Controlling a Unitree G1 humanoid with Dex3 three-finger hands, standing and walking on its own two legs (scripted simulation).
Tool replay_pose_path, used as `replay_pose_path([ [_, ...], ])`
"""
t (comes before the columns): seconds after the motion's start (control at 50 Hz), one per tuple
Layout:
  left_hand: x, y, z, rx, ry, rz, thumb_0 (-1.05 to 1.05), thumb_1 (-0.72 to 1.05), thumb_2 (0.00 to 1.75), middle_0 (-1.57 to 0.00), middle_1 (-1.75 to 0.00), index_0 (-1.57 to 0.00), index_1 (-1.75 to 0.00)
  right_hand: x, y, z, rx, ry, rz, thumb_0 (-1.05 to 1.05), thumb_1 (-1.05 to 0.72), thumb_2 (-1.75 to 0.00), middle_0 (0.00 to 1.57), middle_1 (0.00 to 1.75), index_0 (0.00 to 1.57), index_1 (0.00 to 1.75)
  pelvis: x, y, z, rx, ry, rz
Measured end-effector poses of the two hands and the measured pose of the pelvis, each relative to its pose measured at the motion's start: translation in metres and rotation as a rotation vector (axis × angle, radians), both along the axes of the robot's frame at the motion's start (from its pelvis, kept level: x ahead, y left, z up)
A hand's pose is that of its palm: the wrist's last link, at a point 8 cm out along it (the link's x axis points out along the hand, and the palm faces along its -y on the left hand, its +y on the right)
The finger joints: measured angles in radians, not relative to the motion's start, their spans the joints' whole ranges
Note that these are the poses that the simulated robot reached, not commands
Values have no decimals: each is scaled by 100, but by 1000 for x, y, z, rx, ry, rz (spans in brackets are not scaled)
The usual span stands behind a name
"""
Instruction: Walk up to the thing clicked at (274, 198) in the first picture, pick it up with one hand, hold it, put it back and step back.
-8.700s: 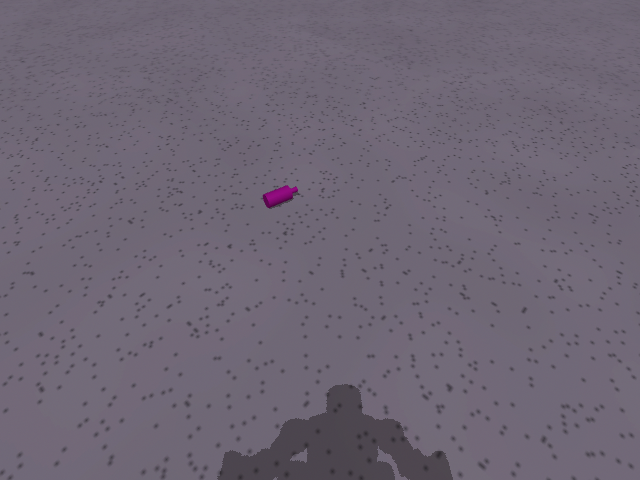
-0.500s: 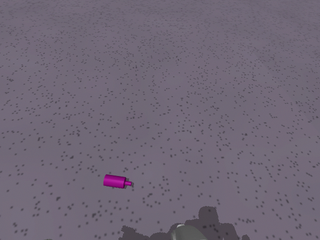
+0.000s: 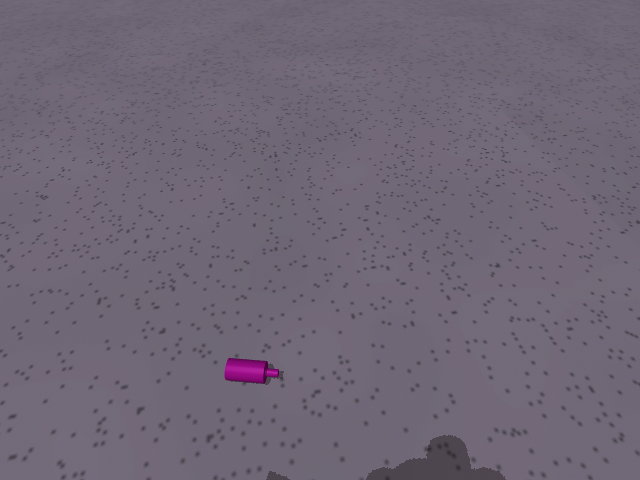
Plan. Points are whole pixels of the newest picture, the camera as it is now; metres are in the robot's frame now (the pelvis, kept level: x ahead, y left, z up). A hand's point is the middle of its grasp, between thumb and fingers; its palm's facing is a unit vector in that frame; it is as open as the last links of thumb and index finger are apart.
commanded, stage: walk up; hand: left
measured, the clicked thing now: (253, 371) +0.59 +0.25 -0.73
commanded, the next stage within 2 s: stand in 0.80 s
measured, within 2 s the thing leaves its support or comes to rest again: neither
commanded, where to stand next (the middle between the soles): +0.15 +0.02 m, yaw -1 degrees
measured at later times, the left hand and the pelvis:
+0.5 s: hand out of the picture +0.10 +0.26 -0.14, palm faces -0.02 -0.94 -0.34, open 7.4 cm; pelvis +0.02 +0.00 +0.01, yaw +0 degrees
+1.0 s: hand out of the picture +0.11 +0.25 -0.14, palm faces -0.03 -0.94 -0.34, open 7.4 cm; pelvis +0.02 +0.00 +0.02, yaw +0 degrees
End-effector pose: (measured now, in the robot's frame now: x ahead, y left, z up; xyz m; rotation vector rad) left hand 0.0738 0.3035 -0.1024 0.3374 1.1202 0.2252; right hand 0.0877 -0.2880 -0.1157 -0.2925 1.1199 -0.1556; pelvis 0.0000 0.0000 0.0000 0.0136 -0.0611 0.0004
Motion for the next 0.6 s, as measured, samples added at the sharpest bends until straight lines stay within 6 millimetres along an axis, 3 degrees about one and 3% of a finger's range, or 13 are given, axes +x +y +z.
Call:
replay_pose_path([
  [0.14,8,2,-3,-28,-2,-20,0,90,90,-20,-30,-20,-30,-21,-5,10,-26,42,-28,1,-91,-89,20,30,20,30,1,2,5,-23,10,-5],
  [0.26,3,1,-6,-42,62,-14,0,90,90,-20,-30,-20,-30,-25,-11,13,-48,83,-44,1,-91,-89,20,30,20,30,8,4,9,-26,23,-4],
  [0.38,5,-1,-7,-45,101,0,1,90,90,-20,-30,-20,-30,-13,-11,14,-48,93,-45,1,-91,-89,20,30,20,30,15,4,12,-21,26,-4],
  [0.6,27,-5,0,-35,71,-2,1,90,90,-20,-30,-20,-30,22,-7,15,-26,28,-44,1,-91,-89,20,30,20,30,21,2,14,-18,17,-6],
])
